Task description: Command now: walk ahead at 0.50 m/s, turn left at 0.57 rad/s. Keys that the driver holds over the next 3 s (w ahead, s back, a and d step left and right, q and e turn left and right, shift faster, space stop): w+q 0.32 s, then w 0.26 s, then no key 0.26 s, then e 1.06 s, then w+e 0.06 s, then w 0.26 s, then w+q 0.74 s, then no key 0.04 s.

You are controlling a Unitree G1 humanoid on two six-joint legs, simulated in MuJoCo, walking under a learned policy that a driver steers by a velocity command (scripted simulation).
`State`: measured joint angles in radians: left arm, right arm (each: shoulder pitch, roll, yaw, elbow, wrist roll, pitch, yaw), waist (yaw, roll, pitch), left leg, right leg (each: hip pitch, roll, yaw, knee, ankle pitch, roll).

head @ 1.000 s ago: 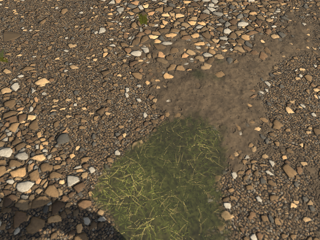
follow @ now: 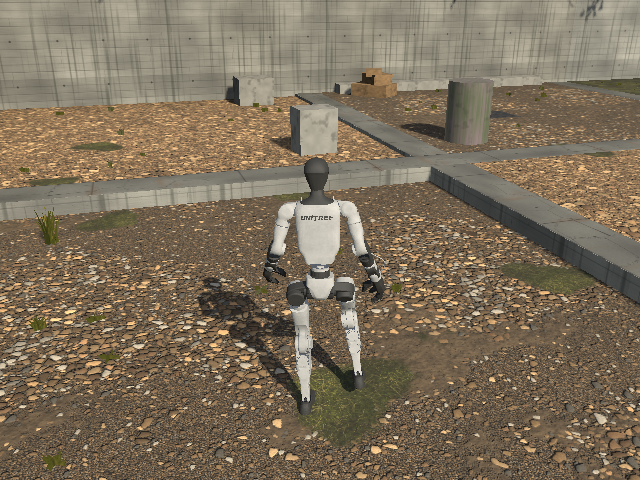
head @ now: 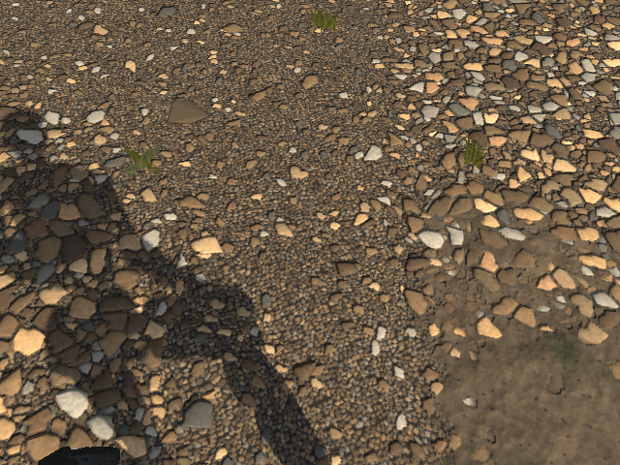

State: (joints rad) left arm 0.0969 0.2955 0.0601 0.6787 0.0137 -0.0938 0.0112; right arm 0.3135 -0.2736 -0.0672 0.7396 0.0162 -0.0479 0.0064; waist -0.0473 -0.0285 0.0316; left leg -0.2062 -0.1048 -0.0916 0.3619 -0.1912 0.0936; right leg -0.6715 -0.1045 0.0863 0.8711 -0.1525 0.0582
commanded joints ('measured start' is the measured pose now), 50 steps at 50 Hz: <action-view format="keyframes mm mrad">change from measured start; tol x32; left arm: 1 -73 38 3 -68 -6 -11 -7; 36 395 17 -27 129 1 10 -17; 50 104 108 11 101 -22 119 16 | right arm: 1 -18 -174 -46 -70 7 -8 -18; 50 -201 -157 -26 -16 -38 14 -23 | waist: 1 -4 114 -48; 11 106 -191 -355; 31 116 -60 24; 37 -37 181 -482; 50 52 145 -101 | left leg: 1 -65 182 -143 -104 195 137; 9 35 201 -310 141 143 61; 13 -613 98 -95 961 -311 -75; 31 -365 147 102 201 110 -55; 34 60 92 133 83 325 13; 36 605 560 -436 155 910 278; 42 -20 334 -71 -39 671 158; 50 -66 382 -3 -119 188 154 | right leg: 1 126 67 -47 -212 189 17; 9 405 100 -30 -437 99 -76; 12 1009 -332 732 -560 -367 -328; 18 537 -136 159 -673 -35 -235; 33 681 -113 -112 -452 655 -167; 34 607 -64 -147 -299 648 -126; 36 113 129 -94 319 -531 -12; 50 302 14 -67 -67 -156 -12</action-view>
